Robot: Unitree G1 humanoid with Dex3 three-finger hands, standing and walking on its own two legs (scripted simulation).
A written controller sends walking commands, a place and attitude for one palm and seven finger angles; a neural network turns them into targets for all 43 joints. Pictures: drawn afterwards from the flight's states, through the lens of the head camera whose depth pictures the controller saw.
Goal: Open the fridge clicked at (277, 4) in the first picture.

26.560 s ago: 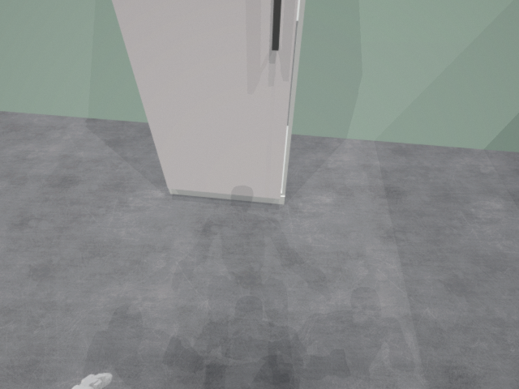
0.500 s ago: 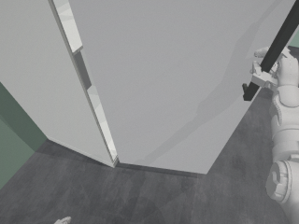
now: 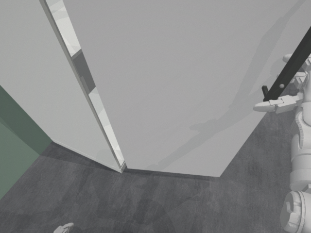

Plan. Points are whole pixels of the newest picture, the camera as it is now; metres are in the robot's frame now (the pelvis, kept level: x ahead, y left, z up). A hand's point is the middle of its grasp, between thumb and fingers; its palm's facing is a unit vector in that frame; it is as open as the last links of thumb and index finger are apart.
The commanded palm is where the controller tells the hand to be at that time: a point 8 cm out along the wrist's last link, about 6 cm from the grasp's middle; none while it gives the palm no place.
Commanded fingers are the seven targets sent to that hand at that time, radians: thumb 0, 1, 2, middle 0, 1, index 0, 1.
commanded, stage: loosen the grip on the handle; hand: right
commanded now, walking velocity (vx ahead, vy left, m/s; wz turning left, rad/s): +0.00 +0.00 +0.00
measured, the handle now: (297, 48) +0.49 -0.25 +0.23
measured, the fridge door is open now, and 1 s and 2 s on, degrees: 72 71 71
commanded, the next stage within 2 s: slip the hand off the handle in 0.02 s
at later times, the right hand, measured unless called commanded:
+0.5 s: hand (307, 91) +0.43 -0.29 +0.16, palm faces +0.32 +0.93 -0.20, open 14.7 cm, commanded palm +0.40 -0.33 +0.16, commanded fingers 0.00 0.55 -0.20 0.25 1.15 0.25 1.15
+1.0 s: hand out of the picture +0.39 -0.32 +0.14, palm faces +0.29 +0.94 -0.16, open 14.7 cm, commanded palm +0.34 -0.35 +0.16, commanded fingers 0.00 0.55 -0.20 0.25 1.15 0.25 1.15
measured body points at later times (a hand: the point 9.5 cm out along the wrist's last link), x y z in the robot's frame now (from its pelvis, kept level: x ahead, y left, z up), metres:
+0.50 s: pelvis +0.01 +0.01 +0.00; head +0.05 +0.00 +0.45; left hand +0.09 +0.28 -0.12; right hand +0.41 -0.34 +0.17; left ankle -0.02 +0.11 -0.73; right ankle +0.02 -0.11 -0.73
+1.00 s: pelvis +0.01 -0.01 -0.01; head +0.04 -0.02 +0.44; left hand +0.07 +0.27 -0.11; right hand +0.37 -0.37 +0.15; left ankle -0.02 +0.11 -0.73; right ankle +0.02 -0.11 -0.73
